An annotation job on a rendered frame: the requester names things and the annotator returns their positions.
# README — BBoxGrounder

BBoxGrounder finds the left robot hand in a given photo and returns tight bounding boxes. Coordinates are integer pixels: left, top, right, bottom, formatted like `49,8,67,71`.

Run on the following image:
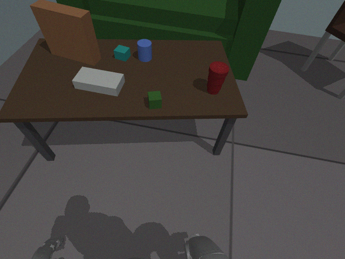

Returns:
32,237,64,259

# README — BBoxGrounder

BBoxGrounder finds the sofa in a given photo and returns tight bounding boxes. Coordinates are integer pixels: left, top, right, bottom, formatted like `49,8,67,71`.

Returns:
56,0,281,81

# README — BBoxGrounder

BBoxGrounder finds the coffee table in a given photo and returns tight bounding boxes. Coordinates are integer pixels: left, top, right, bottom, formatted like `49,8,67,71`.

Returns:
0,38,248,161

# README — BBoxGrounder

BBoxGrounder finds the chair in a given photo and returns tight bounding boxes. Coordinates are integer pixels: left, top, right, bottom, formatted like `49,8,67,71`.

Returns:
301,1,345,99

